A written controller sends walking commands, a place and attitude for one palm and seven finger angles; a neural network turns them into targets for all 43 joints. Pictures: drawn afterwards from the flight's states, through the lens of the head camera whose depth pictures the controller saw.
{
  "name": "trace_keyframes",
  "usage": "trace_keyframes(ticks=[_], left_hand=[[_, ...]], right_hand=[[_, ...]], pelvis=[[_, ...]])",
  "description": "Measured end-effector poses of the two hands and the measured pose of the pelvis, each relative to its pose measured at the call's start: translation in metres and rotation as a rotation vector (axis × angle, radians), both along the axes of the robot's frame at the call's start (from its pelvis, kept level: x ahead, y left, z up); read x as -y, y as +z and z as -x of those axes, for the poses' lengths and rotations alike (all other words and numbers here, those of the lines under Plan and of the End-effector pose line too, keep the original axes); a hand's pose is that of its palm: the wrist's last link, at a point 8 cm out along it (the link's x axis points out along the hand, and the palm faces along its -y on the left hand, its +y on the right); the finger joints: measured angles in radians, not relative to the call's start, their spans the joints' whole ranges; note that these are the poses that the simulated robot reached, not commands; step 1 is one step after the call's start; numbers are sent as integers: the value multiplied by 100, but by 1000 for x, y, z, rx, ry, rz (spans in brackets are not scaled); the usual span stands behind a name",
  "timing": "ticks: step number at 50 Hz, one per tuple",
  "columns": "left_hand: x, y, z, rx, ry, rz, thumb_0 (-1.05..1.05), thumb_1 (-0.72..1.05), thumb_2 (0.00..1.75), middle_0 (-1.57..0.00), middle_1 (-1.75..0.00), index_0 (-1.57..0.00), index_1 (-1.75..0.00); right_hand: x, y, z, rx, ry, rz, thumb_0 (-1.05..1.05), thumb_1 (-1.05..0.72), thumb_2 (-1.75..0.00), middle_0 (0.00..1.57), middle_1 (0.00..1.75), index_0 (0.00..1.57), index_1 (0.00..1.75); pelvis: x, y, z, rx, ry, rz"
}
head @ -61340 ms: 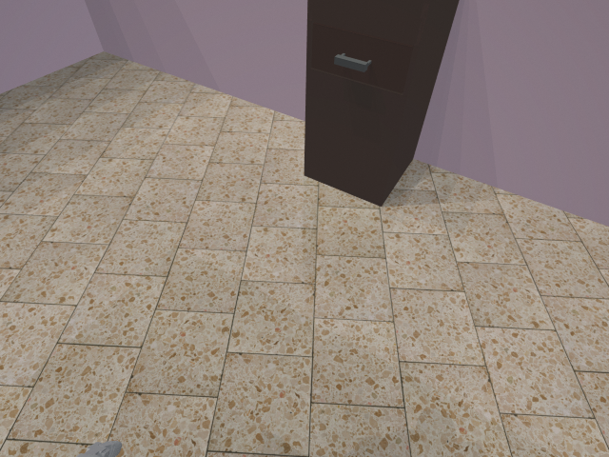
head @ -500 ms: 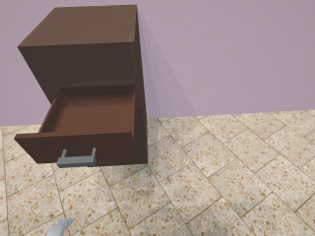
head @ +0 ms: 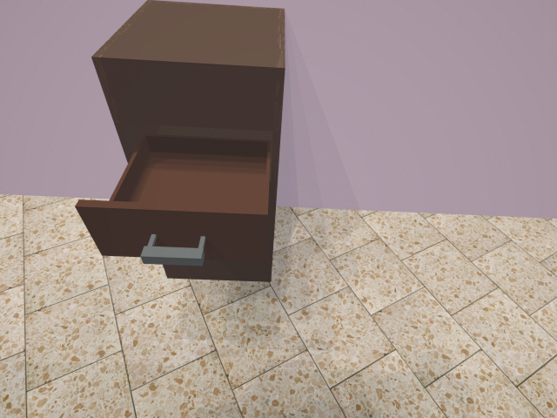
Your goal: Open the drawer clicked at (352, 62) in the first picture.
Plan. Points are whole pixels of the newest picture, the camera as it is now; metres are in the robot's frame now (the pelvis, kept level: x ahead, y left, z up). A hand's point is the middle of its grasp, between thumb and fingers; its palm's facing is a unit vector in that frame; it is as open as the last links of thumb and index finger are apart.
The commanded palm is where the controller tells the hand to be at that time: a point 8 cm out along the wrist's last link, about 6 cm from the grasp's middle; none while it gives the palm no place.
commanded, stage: relax the arm and regain balance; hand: left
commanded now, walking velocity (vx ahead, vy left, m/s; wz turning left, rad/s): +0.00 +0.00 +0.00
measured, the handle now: (175, 247) +0.46 +0.25 -0.11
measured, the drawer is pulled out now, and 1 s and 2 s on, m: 0.30 0.30 0.30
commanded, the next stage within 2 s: stand and wait in 0.24 s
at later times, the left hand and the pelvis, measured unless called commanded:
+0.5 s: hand out of the picture +0.03 +0.24 -0.16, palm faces +0.08 -0.94 -0.32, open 16.2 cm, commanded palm none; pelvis -0.01 -0.01 +0.00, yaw +3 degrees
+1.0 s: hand out of the picture +0.04 +0.22 -0.16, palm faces +0.12 -0.93 -0.35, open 16.2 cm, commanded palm none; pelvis -0.01 -0.04 +0.00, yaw +6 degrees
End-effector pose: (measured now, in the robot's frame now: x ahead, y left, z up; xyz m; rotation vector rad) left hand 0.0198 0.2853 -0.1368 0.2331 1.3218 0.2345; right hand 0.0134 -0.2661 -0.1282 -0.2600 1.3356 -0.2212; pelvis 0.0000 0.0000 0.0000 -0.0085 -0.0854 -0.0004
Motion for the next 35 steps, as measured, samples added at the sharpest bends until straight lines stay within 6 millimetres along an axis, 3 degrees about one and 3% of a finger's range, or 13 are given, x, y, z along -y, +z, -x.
trace_keyframes(ticks=[7, 13, 17, 35], left_hand=[[-14, 7, -12, 78, 5, -27, -1, -49, 30, -16, -30, -16, -30], [-12, 13, -5, 90, 24, -41, -1, -49, 30, -16, -30, -16, -30], [-8, 13, 0, 75, 30, -42, -1, -48, 30, -16, -30, -16, -30], [4, 10, -17, 74, 19, -22, -1, -48, 30, -16, -30, -16, -30]], right_hand=[[-2, 1, -26, 76, 32, 1, 1, -90, -90, 20, 30, 21, 30], [7, 2, -49, 124, 74, 0, 1, -90, -90, 20, 30, 21, 30], [14, 3, -54, 131, 85, 3, 1, -91, -90, 20, 30, 21, 30], [31, 0, 2, -23, 30, 22, 1, -91, -90, 20, 30, 21, 30]], pelvis=[[-2, -2, 7, 8, 16, -20], [2, -2, 9, 11, 39, -20], [6, -2, 10, 9, 48, -17], [16, -1, 15, -11, 65, -12]])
